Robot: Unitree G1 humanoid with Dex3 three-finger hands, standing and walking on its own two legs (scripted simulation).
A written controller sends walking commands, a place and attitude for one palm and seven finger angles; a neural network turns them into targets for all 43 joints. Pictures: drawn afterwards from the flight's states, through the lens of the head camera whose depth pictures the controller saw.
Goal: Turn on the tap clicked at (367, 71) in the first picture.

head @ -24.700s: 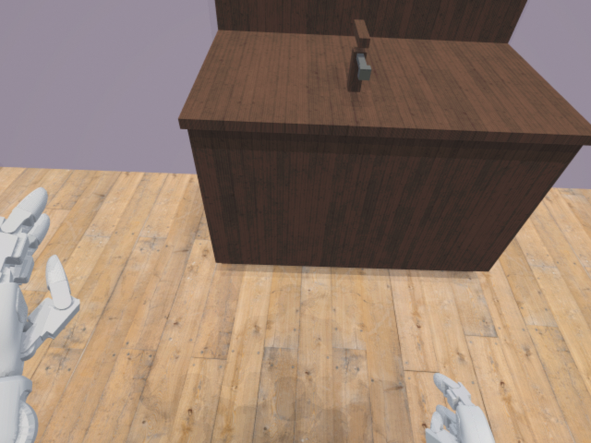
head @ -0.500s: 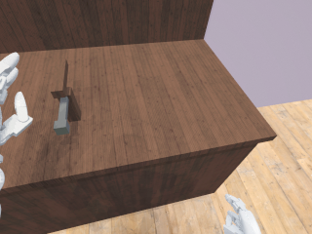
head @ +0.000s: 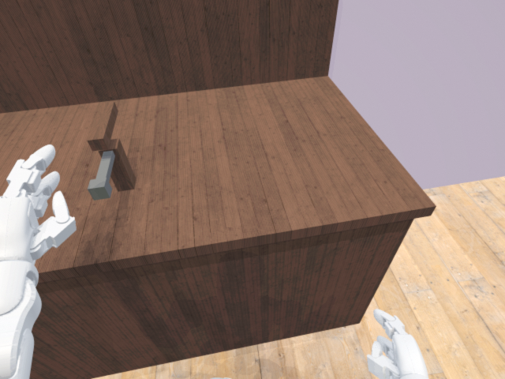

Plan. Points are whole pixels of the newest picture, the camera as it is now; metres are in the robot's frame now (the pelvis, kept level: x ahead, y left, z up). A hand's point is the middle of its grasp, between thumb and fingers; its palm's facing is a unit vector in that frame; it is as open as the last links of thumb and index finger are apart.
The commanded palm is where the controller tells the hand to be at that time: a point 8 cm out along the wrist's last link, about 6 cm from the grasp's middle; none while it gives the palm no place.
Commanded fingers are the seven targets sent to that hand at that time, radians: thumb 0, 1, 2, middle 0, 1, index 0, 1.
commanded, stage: turn the palm inward beside the body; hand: left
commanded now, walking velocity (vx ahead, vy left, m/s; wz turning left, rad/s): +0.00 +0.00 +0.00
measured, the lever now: (100, 188) +0.37 +0.33 +0.11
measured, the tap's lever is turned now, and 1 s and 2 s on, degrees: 0 0 0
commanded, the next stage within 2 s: reach beside the lever's end, fingers flat in 1.60 s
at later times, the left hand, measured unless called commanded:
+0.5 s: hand (100, 220) +0.26 +0.25 +0.17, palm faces +0.37 -0.90 -0.23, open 7.4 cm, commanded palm +0.21 +0.29 +0.18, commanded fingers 0.00 0.90 0.90 -0.20 -0.30 -0.20 -0.30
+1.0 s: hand (80, 252) +0.21 +0.25 +0.16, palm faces +0.44 -0.89 -0.13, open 7.4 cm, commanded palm +0.16 +0.29 +0.17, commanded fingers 0.00 0.90 0.90 -0.20 -0.30 -0.20 -0.30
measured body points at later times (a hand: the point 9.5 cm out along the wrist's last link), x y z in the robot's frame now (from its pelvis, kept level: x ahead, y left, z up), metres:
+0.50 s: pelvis +0.06 +0.01 +0.00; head +0.05 -0.01 +0.45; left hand +0.23 +0.29 +0.18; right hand +0.25 -0.23 -0.06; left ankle +0.09 +0.13 -0.71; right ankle +0.02 -0.06 -0.71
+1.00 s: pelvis +0.02 +0.02 +0.01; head -0.01 +0.01 +0.46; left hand +0.18 +0.29 +0.17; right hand +0.23 -0.18 -0.05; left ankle +0.09 +0.13 -0.71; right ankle +0.02 -0.06 -0.71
